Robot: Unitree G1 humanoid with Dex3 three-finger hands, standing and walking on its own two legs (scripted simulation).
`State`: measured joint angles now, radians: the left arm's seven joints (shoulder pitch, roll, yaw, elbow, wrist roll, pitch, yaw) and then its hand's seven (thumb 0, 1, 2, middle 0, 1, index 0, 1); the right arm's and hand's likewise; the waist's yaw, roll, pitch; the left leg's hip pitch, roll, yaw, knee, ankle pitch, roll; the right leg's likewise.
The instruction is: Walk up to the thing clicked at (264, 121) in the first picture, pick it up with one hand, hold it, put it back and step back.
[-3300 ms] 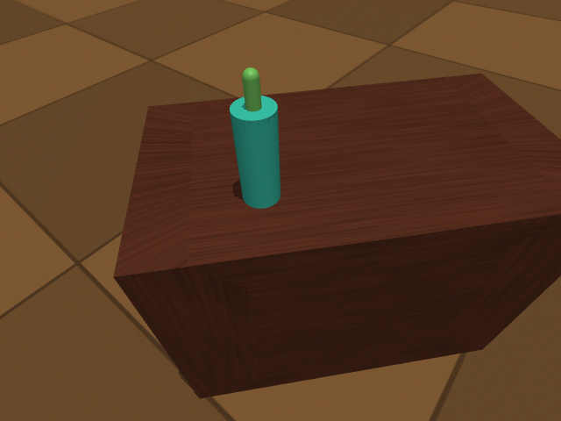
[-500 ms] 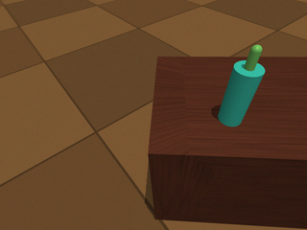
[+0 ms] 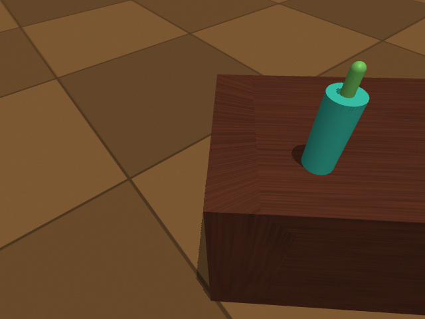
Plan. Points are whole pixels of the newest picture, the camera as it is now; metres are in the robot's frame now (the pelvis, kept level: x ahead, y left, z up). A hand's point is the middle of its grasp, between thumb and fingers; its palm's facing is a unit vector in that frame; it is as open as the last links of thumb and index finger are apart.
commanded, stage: walk up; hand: right
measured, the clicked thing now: (335, 121) +0.50 -0.23 +0.11
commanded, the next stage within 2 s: stand in 0.50 s
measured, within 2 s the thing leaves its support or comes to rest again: neither
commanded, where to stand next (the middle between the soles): +0.05 +0.01 m, yaw -3 degrees
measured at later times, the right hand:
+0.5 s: hand out of the picture +0.09 -0.25 -0.15, palm faces -0.07 +0.92 -0.38, open 7.4 cm
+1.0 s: hand out of the picture +0.07 -0.25 -0.16, palm faces -0.04 +0.95 -0.32, open 7.4 cm
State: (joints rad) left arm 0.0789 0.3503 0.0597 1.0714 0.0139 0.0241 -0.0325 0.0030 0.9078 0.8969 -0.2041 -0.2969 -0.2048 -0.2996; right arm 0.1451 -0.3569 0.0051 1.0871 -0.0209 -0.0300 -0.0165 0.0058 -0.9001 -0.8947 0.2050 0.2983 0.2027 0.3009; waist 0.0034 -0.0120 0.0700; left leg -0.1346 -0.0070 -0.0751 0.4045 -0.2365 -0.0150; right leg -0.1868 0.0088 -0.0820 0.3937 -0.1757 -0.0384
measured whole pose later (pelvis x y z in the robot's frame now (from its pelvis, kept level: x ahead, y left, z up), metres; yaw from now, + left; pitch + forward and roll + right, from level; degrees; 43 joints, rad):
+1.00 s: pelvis +0.01 +0.00 +0.00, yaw -1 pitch -3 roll +0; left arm 0.11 0.35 0.00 1.13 0.01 -0.02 -0.01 0.00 0.91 0.90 -0.20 -0.30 -0.20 -0.30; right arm 0.14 -0.36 0.02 1.12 -0.02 -0.02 0.00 0.01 -0.90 -0.89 0.21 0.30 0.20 0.30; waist 0.01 0.02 0.04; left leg -0.05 -0.01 -0.06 0.30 -0.20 -0.02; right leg -0.13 0.01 -0.07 0.33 -0.16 -0.03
